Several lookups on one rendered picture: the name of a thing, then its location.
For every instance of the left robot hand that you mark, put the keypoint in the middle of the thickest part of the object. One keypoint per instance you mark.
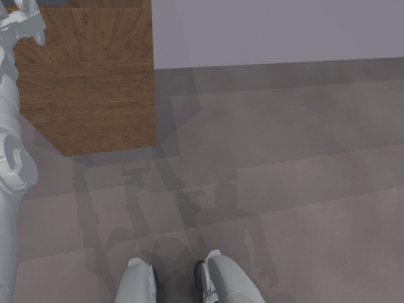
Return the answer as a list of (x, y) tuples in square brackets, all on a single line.
[(26, 22)]

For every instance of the left robot forearm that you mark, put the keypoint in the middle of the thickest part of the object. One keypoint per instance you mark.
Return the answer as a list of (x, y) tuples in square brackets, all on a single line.
[(9, 93)]

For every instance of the robot left upper arm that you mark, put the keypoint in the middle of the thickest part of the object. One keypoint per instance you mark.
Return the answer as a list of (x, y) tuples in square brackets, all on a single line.
[(18, 174)]

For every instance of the cabinet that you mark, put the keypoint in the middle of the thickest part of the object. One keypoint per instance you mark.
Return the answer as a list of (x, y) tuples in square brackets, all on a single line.
[(90, 88)]

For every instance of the robot right foot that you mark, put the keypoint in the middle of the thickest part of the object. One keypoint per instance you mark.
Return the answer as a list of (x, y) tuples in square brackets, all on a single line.
[(198, 280)]

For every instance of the left robot thigh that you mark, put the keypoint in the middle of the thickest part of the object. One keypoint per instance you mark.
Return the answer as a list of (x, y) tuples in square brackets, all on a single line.
[(136, 284)]

